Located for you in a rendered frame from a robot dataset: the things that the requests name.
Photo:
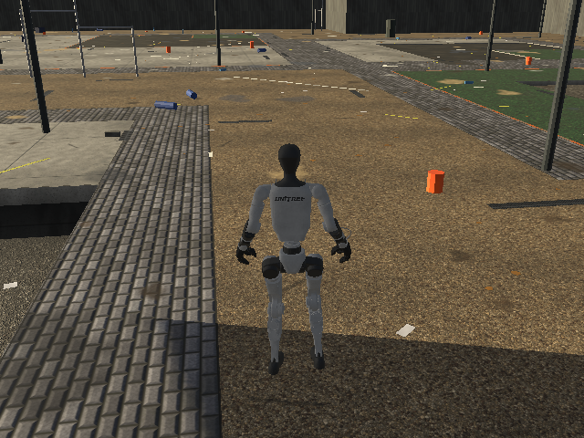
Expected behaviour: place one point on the robot right forearm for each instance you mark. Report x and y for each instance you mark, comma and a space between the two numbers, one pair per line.
338, 236

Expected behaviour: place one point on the robot left forearm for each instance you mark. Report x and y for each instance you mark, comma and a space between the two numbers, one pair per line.
245, 239

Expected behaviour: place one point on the robot left upper arm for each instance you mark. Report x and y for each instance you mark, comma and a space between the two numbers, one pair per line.
257, 206

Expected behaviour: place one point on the right robot thigh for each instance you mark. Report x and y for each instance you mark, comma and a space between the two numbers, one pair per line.
314, 269

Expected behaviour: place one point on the robot right upper arm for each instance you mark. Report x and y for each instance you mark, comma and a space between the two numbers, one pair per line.
319, 192

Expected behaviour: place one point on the robot left hand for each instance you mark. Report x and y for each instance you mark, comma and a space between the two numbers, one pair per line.
249, 251

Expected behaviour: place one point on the robot right hand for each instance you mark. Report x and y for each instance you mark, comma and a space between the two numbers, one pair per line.
346, 251

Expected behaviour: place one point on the robot left shin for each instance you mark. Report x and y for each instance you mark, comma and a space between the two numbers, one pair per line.
274, 329

